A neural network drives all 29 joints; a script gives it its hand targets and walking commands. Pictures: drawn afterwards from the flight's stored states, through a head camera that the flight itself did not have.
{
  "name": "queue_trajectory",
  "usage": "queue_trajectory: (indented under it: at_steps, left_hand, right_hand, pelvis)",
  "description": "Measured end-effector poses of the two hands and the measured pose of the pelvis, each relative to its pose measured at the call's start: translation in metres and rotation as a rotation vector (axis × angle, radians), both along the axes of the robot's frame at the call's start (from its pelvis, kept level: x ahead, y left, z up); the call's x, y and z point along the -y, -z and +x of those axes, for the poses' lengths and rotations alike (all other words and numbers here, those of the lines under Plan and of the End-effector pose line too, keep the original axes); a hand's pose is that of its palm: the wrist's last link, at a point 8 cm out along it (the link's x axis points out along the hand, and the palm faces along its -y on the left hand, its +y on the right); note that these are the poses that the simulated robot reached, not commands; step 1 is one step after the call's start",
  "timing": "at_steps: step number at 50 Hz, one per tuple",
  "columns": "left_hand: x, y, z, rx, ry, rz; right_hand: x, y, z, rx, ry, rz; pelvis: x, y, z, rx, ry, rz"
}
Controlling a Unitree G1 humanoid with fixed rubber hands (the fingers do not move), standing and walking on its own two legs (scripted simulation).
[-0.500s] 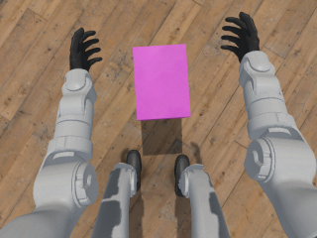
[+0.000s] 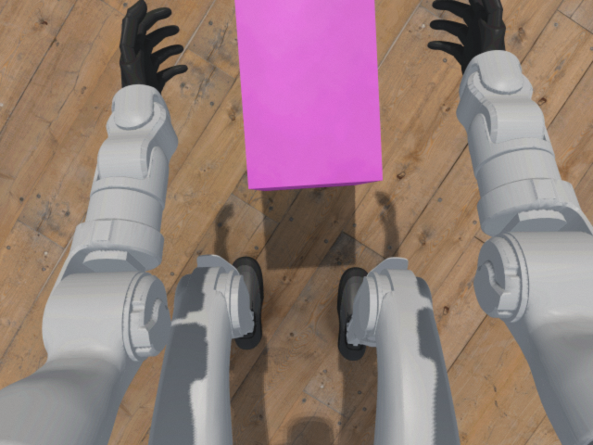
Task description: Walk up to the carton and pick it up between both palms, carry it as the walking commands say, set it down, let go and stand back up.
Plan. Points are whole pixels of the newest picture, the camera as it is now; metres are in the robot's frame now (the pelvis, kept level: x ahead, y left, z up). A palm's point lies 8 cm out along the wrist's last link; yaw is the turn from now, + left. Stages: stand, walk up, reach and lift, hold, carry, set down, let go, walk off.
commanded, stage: reach and lift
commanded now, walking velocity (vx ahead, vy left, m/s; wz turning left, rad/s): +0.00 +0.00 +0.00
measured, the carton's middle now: (307, 111) +0.54 -0.02 -0.38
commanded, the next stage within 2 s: none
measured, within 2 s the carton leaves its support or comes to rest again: neither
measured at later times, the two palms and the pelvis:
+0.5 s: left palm (190, 113) +0.51 +0.16 -0.27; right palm (424, 92) +0.53 -0.19 -0.26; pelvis -0.02 +0.00 -0.10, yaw +0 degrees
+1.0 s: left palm (197, 113) +0.52 +0.17 -0.31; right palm (413, 100) +0.53 -0.19 -0.31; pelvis -0.03 +0.00 -0.14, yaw +0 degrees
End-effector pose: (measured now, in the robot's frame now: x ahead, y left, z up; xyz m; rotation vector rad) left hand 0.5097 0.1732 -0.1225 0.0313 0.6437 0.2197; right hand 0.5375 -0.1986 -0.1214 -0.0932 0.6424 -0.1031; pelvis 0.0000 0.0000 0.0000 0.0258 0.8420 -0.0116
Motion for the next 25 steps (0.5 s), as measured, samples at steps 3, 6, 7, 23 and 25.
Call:
queue_trajectory:
  at_steps: [3, 6, 7, 23, 25]
  left_hand:
    - [0.001, 0.016, 0.0, -0.008, 0.0, -0.002]
    - [0.002, 0.031, 0.001, -0.017, 0.0, -0.002]
    - [0.003, 0.036, 0.001, -0.02, 0.001, -0.003]
    - [0.007, 0.132, 0.0, -0.074, 0.013, -0.012]
    - [0.008, 0.143, 0.0, -0.079, 0.018, -0.013]
  right_hand:
    - [0.0, 0.016, -0.001, -0.004, 0.002, 0.002]
    - [-0.001, 0.03, -0.002, -0.012, 0.003, 0.004]
    - [-0.002, 0.035, -0.002, -0.015, 0.003, 0.004]
    - [-0.011, 0.13, -0.002, -0.057, -0.007, 0.001]
    - [-0.011, 0.141, -0.003, -0.063, -0.009, -0.001]
  pelvis:
    - [0.0, 0.015, -0.004, 0.011, 0.002, 0.001]
    - [0.001, 0.028, -0.008, 0.023, 0.004, 0.002]
    - [0.001, 0.032, -0.009, 0.027, 0.005, 0.002]
    - [0.003, 0.096, -0.021, 0.106, 0.006, 0.001]
    - [0.003, 0.103, -0.022, 0.118, 0.006, -0.001]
